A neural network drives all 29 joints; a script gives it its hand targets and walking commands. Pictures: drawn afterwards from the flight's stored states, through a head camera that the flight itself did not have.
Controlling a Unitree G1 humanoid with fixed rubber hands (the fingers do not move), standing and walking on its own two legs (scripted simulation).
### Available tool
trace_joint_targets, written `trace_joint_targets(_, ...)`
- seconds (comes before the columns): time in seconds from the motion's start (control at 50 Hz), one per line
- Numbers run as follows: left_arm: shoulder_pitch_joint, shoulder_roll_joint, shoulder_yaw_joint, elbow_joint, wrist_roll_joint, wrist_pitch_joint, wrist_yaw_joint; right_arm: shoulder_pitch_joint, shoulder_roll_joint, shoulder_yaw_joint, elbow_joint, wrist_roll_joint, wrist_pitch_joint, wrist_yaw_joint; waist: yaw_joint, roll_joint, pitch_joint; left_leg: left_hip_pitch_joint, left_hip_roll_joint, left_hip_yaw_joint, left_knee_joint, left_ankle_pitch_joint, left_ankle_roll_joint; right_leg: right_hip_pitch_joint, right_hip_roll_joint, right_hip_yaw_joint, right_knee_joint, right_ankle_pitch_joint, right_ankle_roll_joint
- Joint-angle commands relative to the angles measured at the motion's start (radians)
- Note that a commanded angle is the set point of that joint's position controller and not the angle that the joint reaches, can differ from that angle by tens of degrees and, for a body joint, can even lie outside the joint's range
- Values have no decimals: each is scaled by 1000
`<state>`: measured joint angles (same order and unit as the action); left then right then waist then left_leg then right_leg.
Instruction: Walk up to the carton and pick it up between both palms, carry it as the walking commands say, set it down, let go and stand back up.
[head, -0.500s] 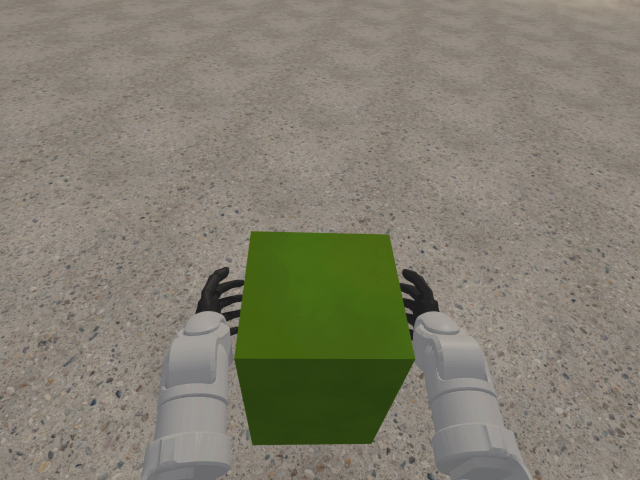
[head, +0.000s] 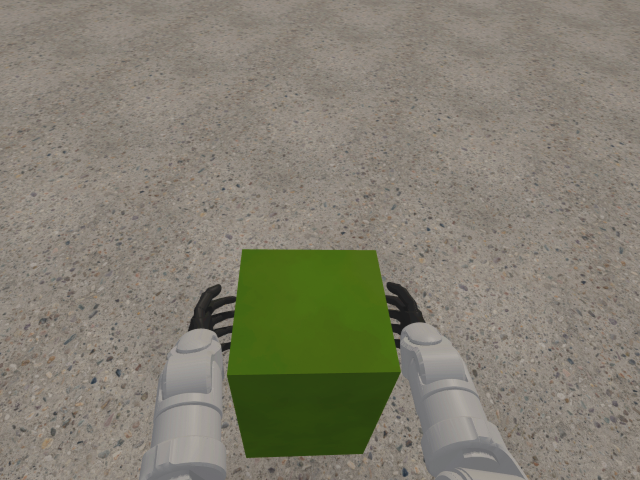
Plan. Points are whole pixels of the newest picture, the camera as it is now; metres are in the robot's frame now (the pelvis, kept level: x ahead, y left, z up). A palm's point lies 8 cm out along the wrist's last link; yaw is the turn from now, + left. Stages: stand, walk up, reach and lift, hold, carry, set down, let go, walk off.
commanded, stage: set down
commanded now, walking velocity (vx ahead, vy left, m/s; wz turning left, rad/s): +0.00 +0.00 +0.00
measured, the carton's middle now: (307, 359) +0.30 +0.08 -0.08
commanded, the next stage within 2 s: none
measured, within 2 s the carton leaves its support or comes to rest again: neither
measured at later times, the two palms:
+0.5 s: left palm (207, 360) +0.28 +0.23 -0.08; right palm (388, 352) +0.34 -0.04 -0.09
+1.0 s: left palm (217, 370) +0.30 +0.24 -0.18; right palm (375, 356) +0.37 -0.03 -0.18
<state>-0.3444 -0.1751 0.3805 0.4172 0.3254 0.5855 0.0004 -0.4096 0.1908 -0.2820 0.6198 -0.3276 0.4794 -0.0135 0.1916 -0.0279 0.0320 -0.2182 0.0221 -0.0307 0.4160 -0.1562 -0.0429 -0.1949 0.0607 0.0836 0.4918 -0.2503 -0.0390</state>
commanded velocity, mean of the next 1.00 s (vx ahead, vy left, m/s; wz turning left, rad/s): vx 0.00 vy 0.00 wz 0.00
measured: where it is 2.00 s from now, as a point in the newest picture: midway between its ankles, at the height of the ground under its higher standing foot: outside the picture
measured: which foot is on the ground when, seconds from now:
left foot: down 0.00-1.00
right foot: down 0.00-1.00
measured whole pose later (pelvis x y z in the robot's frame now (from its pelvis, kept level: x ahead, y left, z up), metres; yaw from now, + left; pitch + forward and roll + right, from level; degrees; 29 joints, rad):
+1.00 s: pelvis -0.05 +0.02 -0.12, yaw +0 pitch +31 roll +0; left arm -0.59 -0.18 0.53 0.48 0.30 0.26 0.01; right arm -0.74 0.14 -0.37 0.72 -0.31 0.22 -0.02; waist 0.14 -0.08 -0.14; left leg -1.35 0.00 -0.04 1.14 -0.33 -0.03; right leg -1.30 0.08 0.07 1.19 -0.42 0.00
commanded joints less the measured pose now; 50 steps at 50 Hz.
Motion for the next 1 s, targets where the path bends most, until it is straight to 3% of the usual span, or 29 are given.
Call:
trace_joint_targets(0.0, -385, -859, -444, 54, -171, -74, -208, -463, 938, 464, -32, 179, -93, 189, 18, 9, -329, 132, -104, 26, 46, 280, 30, -65, 12, 52, -92, 230, 3)
trace_joint_targets(0.08, -349, -843, -465, 49, -178, -146, -220, -396, 955, 497, -28, 171, -155, 168, 9, -8, -412, 55, -113, 17, 81, 325, 28, -56, 21, 53, -48, 340, 16)
trace_joint_targets(0.14, -337, -823, -463, 52, -172, -194, -226, -357, 949, 492, -9, 155, -195, 157, 0, -13, -437, -2, -119, 14, 105, 322, 29, -84, 28, 50, -22, 352, 21)
trace_joint_targets(0.42, -411, -825, -432, 106, -109, -338, -191, -455, 823, 427, 43, 105, -324, 159, -16, -1, -588, -194, -130, 15, 284, 255, 21, -439, 83, 4, 175, 137, 12)
trace_joint_targets(0.7, -610, -858, -424, 129, -91, -348, -166, -658, 841, 382, 116, 80, -325, 181, -19, -10, -743, -401, -142, 29, 469, 65, 22, -759, 112, -31, 382, -66, 0)
trace_joint_targets(0.98, -789, -841, -400, 151, -115, -325, -186, -797, 897, 362, 166, 93, -289, 159, -3, -37, -882, -630, -156, 65, 666, -17, 19, -920, 134, -44, 558, -126, 16)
